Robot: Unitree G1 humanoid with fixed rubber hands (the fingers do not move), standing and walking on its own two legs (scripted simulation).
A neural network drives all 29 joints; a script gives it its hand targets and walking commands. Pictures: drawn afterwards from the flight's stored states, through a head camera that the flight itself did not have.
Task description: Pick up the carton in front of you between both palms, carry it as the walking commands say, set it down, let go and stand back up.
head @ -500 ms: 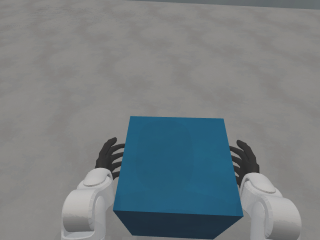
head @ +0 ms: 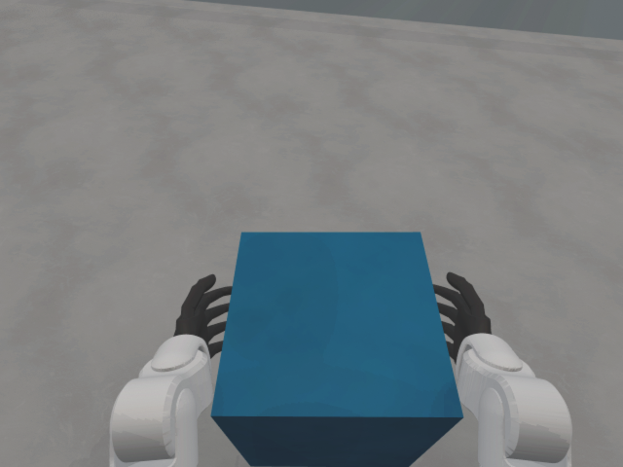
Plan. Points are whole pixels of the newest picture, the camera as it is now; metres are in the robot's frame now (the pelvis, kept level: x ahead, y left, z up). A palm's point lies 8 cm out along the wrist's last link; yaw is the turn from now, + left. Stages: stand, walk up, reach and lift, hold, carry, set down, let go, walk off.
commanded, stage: carry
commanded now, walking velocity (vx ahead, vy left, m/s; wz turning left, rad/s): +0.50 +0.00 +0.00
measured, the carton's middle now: (329, 357) +0.26 +0.00 +0.02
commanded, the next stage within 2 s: none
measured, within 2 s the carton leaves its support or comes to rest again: neither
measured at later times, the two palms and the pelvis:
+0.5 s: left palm (250, 146) +0.58 +0.13 +0.10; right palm (427, 147) +0.60 -0.17 +0.09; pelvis +0.35 -0.03 +0.00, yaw +3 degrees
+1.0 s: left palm (251, 62) +0.93 +0.17 +0.08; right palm (381, 60) +0.93 -0.13 +0.09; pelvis +0.69 +0.02 +0.00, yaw +0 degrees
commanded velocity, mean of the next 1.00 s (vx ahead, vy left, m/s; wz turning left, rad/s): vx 0.50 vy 0.00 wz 0.00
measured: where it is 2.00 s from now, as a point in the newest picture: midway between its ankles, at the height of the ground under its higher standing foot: (312, 207)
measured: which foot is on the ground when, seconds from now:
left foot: down 0.00-0.46, up 0.48-0.92, down 0.94-1.00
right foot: up 0.00-0.42, down 0.44-0.96, up 0.98-1.00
